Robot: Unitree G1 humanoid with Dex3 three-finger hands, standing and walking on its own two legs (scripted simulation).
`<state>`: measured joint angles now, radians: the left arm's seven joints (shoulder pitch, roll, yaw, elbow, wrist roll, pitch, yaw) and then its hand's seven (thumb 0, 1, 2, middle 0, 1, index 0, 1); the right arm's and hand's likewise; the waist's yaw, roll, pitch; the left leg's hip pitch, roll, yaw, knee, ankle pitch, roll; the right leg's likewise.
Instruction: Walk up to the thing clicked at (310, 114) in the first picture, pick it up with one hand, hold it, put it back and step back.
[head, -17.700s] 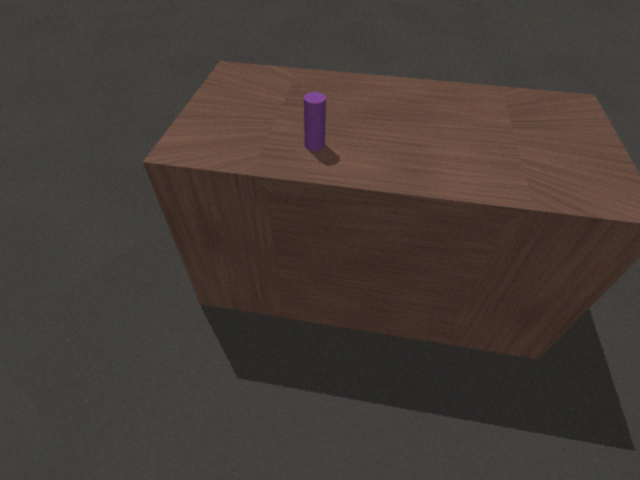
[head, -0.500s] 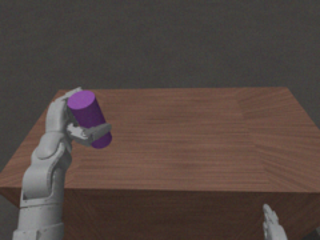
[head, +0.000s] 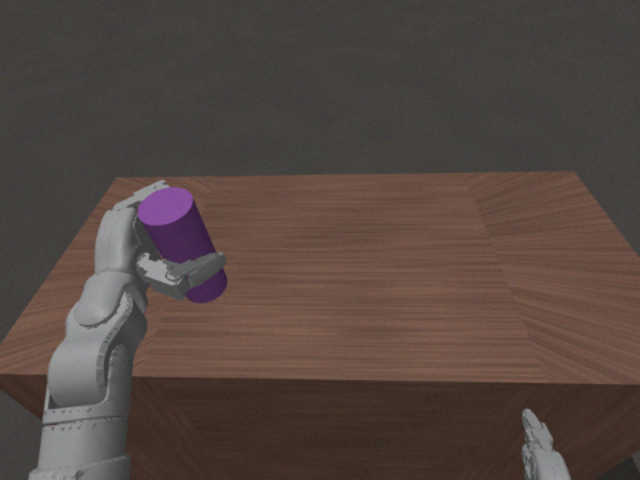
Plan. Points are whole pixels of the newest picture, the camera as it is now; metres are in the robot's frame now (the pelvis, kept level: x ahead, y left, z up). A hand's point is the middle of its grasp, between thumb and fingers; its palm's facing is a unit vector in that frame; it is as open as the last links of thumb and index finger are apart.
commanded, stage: hold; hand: left
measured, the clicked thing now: (188, 249) +0.32 +0.16 +0.18
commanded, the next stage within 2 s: crouch in 0.30 s
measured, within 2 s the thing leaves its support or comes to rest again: neither
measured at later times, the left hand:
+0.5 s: hand (186, 235) +0.33 +0.16 +0.19, palm faces +0.11 -0.99 +0.01, open 8.9 cm
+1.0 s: hand (203, 245) +0.40 +0.18 +0.11, palm faces +0.15 -0.99 +0.02, open 8.9 cm
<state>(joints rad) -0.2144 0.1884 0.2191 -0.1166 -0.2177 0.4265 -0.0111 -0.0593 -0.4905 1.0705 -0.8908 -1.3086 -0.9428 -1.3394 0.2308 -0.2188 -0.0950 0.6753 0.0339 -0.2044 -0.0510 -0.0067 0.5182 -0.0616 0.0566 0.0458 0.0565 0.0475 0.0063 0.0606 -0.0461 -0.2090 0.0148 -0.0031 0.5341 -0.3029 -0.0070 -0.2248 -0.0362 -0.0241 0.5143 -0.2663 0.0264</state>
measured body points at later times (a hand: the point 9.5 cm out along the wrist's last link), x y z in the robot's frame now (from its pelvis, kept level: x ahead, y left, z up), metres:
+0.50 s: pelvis +0.00 +0.00 +0.00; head -0.02 -0.02 +0.45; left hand +0.32 +0.21 +0.19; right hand +0.17 -0.25 -0.08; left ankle -0.01 +0.12 -0.73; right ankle +0.01 -0.14 -0.73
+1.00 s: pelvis -0.01 +0.00 -0.01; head +0.01 +0.00 +0.44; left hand +0.38 +0.23 +0.11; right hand +0.14 -0.27 -0.09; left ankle -0.01 +0.12 -0.73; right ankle +0.01 -0.14 -0.73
